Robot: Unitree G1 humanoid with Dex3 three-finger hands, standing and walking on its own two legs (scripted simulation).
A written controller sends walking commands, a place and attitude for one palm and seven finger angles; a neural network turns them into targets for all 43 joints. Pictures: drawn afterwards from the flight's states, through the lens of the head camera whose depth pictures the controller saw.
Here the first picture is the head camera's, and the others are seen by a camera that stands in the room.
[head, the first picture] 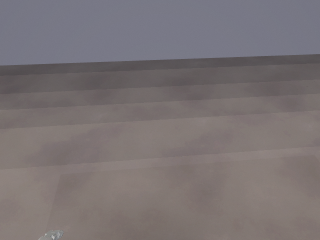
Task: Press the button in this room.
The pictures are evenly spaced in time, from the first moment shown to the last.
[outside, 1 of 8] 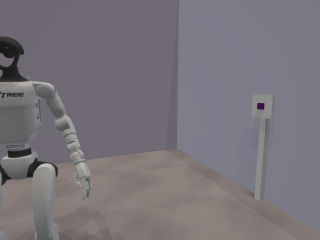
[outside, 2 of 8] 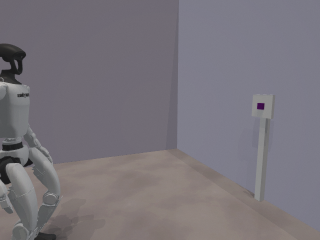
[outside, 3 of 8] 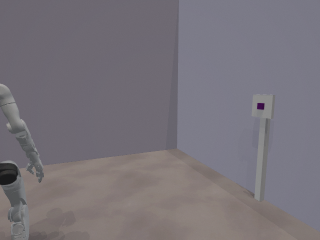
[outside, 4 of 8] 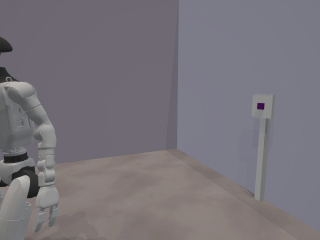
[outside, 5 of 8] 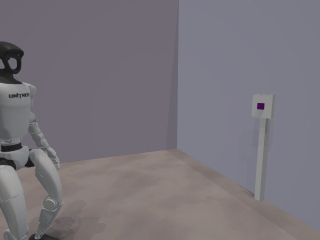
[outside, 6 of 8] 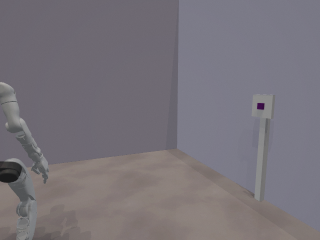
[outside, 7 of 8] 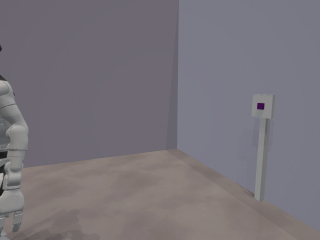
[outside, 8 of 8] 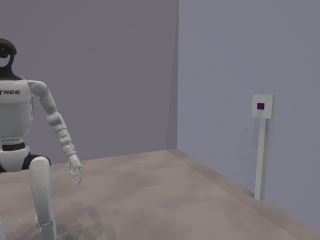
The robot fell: no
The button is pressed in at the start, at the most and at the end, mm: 0 0 0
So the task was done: no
